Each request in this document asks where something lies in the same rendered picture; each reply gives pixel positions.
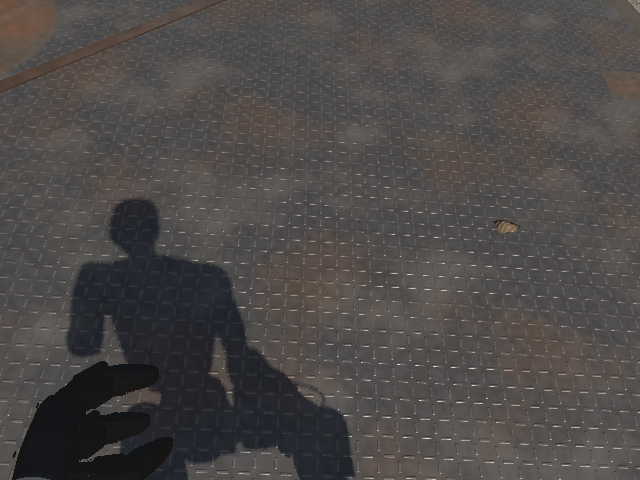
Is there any robot left hand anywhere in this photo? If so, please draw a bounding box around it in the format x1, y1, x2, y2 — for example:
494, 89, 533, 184
12, 361, 174, 480

